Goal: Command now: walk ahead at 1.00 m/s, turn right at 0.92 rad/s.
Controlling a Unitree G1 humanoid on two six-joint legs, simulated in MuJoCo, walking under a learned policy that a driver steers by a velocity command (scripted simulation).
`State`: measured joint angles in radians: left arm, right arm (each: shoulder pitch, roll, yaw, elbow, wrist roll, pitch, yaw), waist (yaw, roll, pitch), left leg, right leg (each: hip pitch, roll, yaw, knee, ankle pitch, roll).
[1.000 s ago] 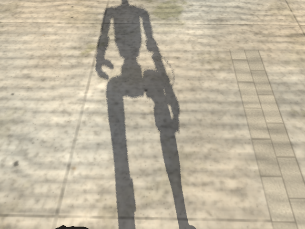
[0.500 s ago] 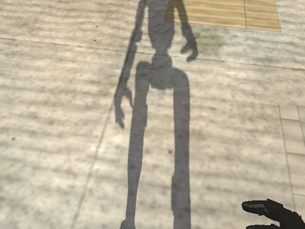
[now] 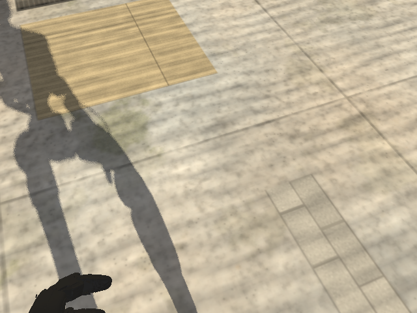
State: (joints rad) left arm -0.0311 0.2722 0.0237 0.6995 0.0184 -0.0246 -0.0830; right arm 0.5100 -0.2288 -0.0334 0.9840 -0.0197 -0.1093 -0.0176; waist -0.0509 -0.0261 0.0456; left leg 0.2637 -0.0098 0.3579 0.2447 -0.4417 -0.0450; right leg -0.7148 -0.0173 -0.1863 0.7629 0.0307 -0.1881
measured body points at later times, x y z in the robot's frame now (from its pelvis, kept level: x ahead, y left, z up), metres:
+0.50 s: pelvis +0.48 -0.01 +0.00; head +0.51 -0.01 +0.45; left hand +0.47 +0.27 -0.13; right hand +0.64 -0.26 -0.11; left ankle +0.67 +0.04 -0.70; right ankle +0.21 -0.02 -0.69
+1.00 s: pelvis +0.95 -0.01 +0.00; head +0.99 +0.00 +0.45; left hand +1.13 +0.27 -0.06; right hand +1.04 -0.31 -0.11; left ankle +0.70 +0.02 -0.64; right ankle +1.10 -0.11 -0.71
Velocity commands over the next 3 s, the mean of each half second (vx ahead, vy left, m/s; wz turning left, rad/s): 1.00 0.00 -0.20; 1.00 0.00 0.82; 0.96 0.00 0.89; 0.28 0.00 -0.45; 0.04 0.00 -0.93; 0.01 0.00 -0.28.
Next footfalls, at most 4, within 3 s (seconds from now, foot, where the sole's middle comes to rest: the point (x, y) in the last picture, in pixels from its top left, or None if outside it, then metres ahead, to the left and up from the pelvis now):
0.06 right None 0.24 -0.02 -0.75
0.52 left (200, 244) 0.70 0.03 -0.75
0.94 right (228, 145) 1.14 -0.10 -0.75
1.40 left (136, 106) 1.39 0.29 -0.75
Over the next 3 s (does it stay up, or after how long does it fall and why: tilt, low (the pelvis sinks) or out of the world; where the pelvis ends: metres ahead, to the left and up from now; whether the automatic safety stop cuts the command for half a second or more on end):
stays up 1.63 0.46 0.03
